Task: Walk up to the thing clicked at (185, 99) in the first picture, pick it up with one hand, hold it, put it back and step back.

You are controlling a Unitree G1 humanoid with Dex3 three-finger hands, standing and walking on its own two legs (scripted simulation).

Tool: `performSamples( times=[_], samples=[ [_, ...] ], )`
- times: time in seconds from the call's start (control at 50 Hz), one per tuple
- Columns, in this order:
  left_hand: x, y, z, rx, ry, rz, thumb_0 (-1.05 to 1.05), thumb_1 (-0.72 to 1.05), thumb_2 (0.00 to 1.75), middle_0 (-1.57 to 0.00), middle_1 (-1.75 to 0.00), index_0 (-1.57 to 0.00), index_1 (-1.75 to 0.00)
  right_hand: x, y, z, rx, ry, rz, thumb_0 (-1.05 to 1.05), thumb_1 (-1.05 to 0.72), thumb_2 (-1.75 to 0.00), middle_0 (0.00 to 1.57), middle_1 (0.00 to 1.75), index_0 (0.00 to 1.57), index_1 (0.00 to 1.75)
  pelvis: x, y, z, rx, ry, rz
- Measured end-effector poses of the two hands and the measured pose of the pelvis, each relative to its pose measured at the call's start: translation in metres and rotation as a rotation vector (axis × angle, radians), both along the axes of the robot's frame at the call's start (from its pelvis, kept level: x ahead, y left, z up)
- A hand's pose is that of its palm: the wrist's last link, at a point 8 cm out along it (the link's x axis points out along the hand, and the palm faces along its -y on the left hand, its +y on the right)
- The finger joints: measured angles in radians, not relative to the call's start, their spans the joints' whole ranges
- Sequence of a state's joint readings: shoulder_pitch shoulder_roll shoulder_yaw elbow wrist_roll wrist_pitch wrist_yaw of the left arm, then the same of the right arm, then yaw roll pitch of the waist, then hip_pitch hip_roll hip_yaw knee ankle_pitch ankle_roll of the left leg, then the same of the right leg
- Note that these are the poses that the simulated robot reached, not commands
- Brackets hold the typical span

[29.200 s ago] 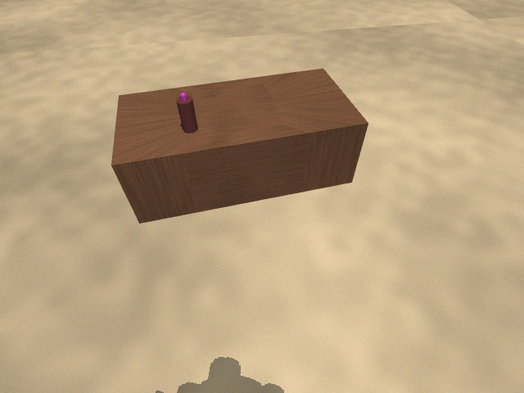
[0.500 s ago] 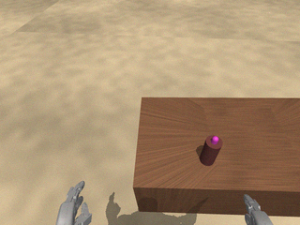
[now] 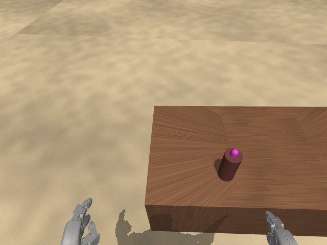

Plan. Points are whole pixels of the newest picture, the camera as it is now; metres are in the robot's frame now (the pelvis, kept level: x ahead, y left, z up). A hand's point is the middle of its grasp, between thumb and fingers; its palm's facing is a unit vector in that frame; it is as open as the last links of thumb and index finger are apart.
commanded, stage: home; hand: right
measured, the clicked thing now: (230, 163) +0.49 -0.22 -0.23
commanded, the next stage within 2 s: stand in 0.60 s
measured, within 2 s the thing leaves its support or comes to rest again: neither
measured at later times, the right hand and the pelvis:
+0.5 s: hand out of the picture +0.15 -0.18 -0.05, palm faces +0.05 +0.98 -0.19, open 17.7 cm; pelvis -0.01 +0.00 +0.00, yaw +0 degrees
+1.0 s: hand out of the picture +0.09 -0.25 -0.11, palm faces +0.01 +0.94 -0.34, open 13.2 cm; pelvis -0.01 -0.01 +0.03, yaw +0 degrees
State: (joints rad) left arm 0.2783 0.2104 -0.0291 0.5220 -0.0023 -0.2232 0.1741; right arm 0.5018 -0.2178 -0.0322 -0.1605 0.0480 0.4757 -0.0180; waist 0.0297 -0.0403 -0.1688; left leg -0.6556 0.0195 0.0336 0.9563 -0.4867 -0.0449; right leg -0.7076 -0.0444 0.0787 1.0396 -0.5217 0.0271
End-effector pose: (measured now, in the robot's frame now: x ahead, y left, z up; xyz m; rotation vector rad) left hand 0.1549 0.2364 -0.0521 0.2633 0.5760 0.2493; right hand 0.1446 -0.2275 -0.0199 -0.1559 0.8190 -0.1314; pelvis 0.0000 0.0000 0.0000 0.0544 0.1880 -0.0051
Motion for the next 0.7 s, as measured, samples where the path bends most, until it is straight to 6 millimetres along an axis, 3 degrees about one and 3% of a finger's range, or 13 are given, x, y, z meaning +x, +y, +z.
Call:
performSamples(
  times=[0.66,0.7],
  samples=[
    [-0.0071,0.0017,-0.0019,-0.005,-0.003,0.0,0.01,0.9,0.9,-0.21,-0.3,-0.21,-0.3,-0.0066,0.0023,0.0003,0.0,-0.001,-0.001,-0.01,0.59,-0.03,0.05,0.04,0.05,0.04,-0.0064,0.0021,-0.0008,-0.001,-0.006,0.0],
    [-0.0078,0.0037,-0.0085,0.028,0.081,-0.064,0.01,0.9,0.9,-0.21,-0.3,-0.2,-0.3,-0.0023,-0.0012,-0.0071,-0.049,-0.041,0.036,-0.01,0.59,-0.03,0.05,0.04,0.05,0.04,-0.0097,0.0025,0.0025,-0.01,-0.054,-0.002]
  ],
)
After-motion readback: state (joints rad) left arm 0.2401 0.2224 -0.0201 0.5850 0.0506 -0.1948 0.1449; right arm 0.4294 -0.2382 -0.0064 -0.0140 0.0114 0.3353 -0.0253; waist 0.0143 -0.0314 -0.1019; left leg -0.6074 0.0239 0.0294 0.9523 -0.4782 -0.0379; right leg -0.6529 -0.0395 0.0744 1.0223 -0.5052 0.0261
